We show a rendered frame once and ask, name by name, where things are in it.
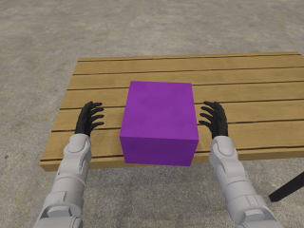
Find robot left hand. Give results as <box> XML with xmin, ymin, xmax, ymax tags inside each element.
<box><xmin>74</xmin><ymin>101</ymin><xmax>104</xmax><ymax>138</ymax></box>

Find left robot forearm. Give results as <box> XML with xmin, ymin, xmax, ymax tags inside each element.
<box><xmin>33</xmin><ymin>133</ymin><xmax>92</xmax><ymax>228</ymax></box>

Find table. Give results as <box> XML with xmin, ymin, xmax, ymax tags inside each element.
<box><xmin>39</xmin><ymin>51</ymin><xmax>304</xmax><ymax>202</ymax></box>

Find robot right hand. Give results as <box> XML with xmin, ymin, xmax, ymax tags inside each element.
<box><xmin>199</xmin><ymin>101</ymin><xmax>229</xmax><ymax>140</ymax></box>

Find left robot upper arm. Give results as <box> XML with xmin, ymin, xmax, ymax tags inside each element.
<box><xmin>34</xmin><ymin>216</ymin><xmax>84</xmax><ymax>228</ymax></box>

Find carton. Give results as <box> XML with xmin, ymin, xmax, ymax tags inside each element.
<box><xmin>119</xmin><ymin>81</ymin><xmax>200</xmax><ymax>166</ymax></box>

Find right robot forearm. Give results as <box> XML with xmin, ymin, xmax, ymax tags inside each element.
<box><xmin>208</xmin><ymin>136</ymin><xmax>284</xmax><ymax>228</ymax></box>

